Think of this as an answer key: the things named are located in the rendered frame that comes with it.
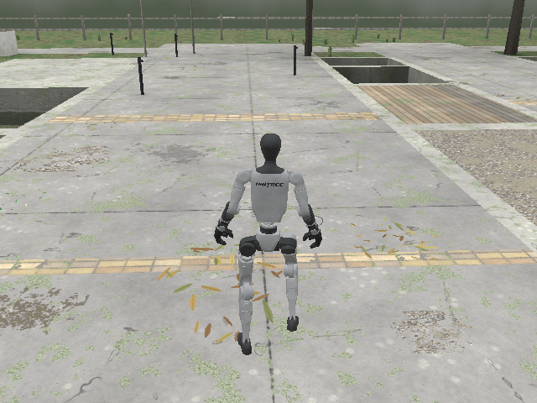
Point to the robot left forearm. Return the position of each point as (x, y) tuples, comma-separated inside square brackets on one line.
[(225, 219)]

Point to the robot right hand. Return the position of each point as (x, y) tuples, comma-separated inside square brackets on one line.
[(317, 238)]

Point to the robot left upper arm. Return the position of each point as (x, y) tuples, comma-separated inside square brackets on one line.
[(243, 177)]

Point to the robot left hand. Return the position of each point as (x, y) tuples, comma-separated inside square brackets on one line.
[(225, 233)]

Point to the left robot shin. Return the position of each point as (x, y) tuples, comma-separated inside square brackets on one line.
[(245, 313)]

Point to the right robot thigh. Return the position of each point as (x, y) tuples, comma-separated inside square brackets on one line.
[(288, 246)]

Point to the robot right upper arm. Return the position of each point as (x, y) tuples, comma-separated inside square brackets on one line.
[(296, 179)]

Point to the robot right forearm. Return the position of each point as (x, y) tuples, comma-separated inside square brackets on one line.
[(311, 222)]

